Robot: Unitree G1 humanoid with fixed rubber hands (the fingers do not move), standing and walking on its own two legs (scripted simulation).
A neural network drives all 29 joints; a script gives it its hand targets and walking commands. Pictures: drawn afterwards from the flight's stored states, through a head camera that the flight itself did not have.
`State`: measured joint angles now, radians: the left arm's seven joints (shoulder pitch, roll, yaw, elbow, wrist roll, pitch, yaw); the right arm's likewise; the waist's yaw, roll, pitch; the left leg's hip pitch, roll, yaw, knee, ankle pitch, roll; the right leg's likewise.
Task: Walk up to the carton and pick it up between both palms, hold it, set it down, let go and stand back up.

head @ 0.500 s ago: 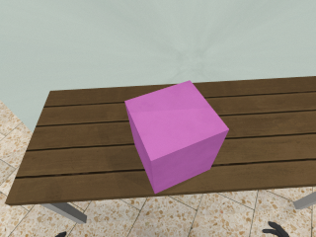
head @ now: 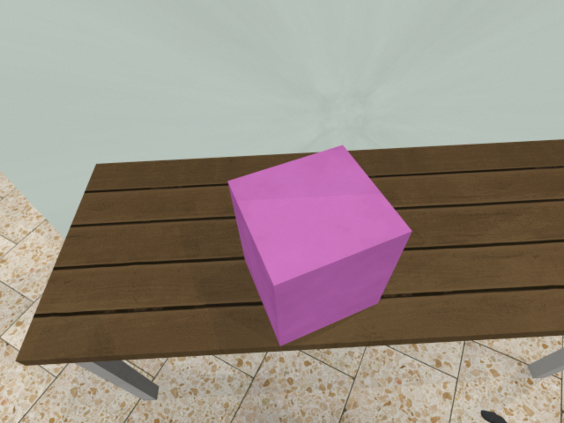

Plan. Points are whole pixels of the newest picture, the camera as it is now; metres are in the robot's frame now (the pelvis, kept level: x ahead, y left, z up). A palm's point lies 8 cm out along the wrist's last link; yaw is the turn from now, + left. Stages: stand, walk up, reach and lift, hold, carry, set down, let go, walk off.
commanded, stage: walk up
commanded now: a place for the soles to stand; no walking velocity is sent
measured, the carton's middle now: (310, 248) +0.40 -0.04 -0.06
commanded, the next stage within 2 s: reach and lift in 0.04 s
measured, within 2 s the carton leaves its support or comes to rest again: neither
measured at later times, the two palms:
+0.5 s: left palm (153, 405) +0.17 +0.22 -0.10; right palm (523, 401) +0.15 -0.32 -0.10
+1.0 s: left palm (168, 394) +0.18 +0.19 -0.07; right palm (510, 385) +0.17 -0.31 -0.08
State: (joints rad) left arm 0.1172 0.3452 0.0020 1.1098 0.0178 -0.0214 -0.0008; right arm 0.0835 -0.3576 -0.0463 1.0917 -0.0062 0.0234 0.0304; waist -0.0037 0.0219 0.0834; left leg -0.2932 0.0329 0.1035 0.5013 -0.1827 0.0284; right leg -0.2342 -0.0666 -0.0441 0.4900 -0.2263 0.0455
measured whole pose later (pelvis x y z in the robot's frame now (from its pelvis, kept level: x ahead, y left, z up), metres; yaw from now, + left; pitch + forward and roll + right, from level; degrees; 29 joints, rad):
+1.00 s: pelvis +0.03 -0.06 +0.00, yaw +0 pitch -2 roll +1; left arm 0.20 0.17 0.11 0.48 0.03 0.15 0.07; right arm 0.22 -0.28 0.01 0.74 0.06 -0.23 0.11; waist 0.03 -0.03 0.07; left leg -0.21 0.09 0.08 0.46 -0.21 -0.06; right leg -0.19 0.00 -0.06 0.55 -0.32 -0.04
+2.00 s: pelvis +0.04 -0.07 +0.00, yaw +0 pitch +0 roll +1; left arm 0.36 -0.01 -0.04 0.32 0.02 -0.26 0.25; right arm 0.21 -0.39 0.18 0.84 0.43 -0.59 0.28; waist 0.05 -0.06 -0.04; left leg -0.27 0.10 0.07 0.52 -0.24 -0.07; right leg -0.25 0.00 -0.06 0.59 -0.34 -0.05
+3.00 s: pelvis +0.04 -0.07 +0.01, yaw -1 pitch +1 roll +0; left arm 0.04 -0.01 0.08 0.06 -0.01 0.16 0.23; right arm -0.18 -0.39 0.18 0.58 0.42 -0.22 0.12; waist 0.10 -0.03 0.03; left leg -0.21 0.12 0.08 0.33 -0.13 -0.07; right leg -0.18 0.04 -0.05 0.37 -0.21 -0.05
